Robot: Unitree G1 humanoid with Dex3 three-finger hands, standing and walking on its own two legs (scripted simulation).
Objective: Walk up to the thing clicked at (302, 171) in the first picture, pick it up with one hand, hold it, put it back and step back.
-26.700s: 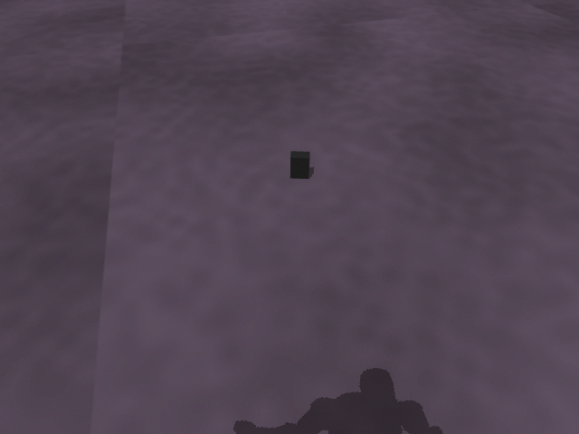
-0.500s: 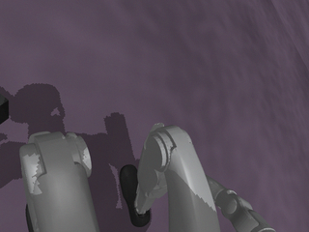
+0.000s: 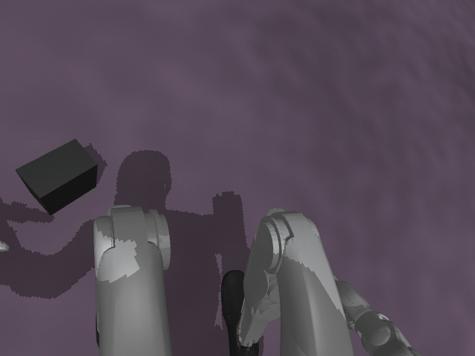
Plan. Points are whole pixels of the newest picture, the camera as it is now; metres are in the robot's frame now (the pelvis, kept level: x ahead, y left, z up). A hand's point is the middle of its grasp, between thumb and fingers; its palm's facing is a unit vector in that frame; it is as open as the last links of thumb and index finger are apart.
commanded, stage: rise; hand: left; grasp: from the side
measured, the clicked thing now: (62, 179) +0.40 +0.30 -0.23
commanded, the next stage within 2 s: home in 0.10 s
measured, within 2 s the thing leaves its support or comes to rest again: neither
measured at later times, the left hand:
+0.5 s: hand out of the picture +0.22 +0.43 +0.01, palm faces +0.44 -0.72 -0.53, open 17.2 cm
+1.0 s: hand out of the picture +0.20 +0.28 +0.23, palm faces +0.40 -0.82 -0.40, open 17.2 cm
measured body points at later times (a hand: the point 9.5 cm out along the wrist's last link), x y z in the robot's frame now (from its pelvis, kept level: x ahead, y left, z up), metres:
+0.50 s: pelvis +0.01 -0.01 +0.10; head +0.20 +0.07 +0.50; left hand +0.20 +0.46 +0.05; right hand +0.24 -0.23 -0.03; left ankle +0.08 +0.12 -0.27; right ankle +0.14 -0.13 -0.27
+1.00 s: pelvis +0.07 -0.02 +0.33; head +0.16 +0.03 +0.77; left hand +0.18 +0.32 +0.26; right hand +0.32 -0.21 +0.25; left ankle +0.08 +0.12 -0.27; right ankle +0.13 -0.13 -0.27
